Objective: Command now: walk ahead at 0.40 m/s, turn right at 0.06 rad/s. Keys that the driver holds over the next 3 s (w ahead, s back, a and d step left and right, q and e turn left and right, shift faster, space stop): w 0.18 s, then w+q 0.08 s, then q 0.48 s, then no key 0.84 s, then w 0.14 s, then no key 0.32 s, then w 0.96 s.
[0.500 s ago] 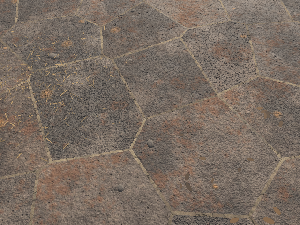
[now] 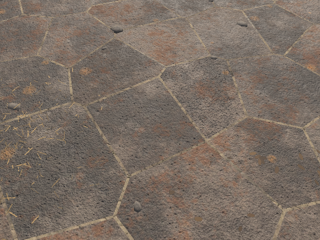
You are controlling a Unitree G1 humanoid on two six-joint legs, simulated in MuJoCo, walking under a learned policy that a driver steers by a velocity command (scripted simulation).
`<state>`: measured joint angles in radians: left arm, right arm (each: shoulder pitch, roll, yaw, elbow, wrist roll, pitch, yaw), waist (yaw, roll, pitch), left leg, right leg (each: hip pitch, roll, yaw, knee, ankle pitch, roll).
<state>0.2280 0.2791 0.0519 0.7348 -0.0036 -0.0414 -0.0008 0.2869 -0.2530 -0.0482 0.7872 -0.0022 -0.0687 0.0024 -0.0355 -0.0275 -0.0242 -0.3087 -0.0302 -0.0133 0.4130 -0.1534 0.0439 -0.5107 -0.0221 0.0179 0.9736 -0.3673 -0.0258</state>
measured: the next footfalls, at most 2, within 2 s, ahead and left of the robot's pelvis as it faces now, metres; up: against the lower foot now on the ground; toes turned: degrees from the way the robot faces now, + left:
right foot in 0.22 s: +0.17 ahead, -0.16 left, +0.00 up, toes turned -1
left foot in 0.70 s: +0.33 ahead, +0.08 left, +0.00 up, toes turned +16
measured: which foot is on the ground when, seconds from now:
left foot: down 0.00-0.22, up 0.24-0.68, down 0.70-1.00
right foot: up 0.00-0.20, down 0.22-0.68, up 0.70-1.00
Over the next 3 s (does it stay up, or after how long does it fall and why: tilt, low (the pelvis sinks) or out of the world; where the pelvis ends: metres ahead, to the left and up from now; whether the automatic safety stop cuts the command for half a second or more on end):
stays up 0.75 0.15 0.00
